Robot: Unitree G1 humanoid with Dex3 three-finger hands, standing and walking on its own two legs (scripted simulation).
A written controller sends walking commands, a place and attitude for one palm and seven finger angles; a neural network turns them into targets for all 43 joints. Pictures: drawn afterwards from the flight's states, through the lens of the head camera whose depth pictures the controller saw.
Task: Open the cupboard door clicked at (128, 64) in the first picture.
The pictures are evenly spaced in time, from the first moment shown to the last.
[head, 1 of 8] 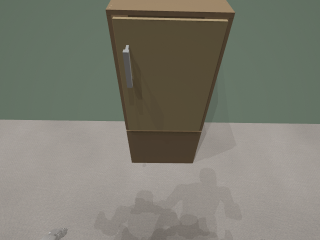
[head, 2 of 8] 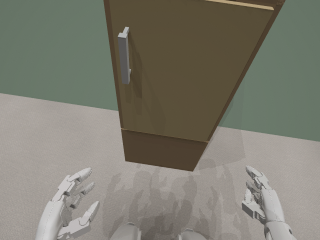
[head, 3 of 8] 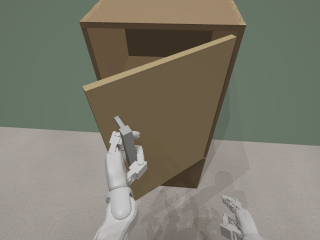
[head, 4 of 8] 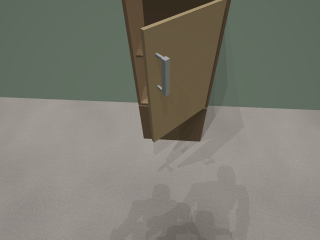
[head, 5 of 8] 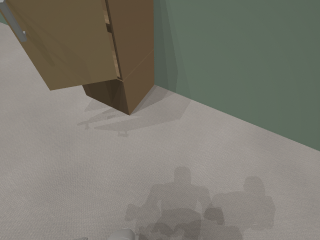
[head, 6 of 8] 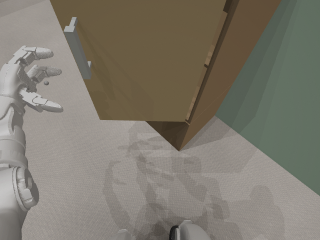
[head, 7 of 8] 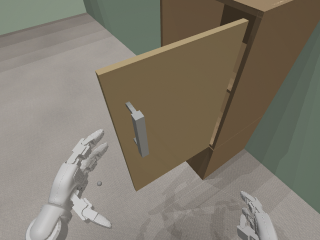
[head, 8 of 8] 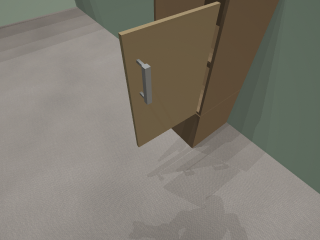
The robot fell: no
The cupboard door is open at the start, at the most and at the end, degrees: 0 88 87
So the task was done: yes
